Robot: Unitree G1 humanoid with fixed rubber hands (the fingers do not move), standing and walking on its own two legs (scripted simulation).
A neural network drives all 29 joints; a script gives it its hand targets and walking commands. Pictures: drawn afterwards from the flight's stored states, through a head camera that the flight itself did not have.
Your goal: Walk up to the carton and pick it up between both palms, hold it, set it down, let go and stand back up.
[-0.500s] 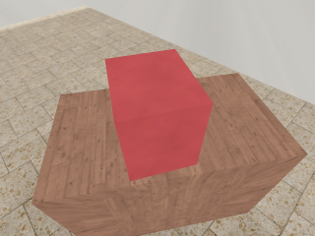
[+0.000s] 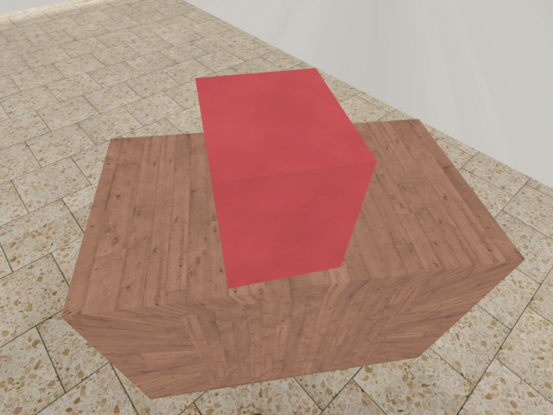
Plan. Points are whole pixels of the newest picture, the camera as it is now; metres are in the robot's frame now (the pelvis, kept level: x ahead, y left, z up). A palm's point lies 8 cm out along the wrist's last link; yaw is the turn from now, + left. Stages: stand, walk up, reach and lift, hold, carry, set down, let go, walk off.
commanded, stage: walk up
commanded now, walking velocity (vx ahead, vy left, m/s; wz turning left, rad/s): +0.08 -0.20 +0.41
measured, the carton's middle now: (272, 177) +0.56 +0.03 +0.02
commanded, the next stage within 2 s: none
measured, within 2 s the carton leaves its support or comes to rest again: neither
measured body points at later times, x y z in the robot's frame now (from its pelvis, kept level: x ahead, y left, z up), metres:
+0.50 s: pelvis +0.02 -0.01 -0.01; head +0.05 +0.00 +0.43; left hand -0.15 +0.13 -0.16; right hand +0.18 -0.19 -0.16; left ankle +0.03 +0.12 -0.74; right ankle -0.10 -0.09 -0.74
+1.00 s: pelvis +0.10 -0.08 -0.01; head +0.15 -0.12 +0.43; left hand +0.17 +0.17 -0.13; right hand +0.14 -0.34 -0.19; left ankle +0.03 +0.08 -0.70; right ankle +0.18 -0.19 -0.74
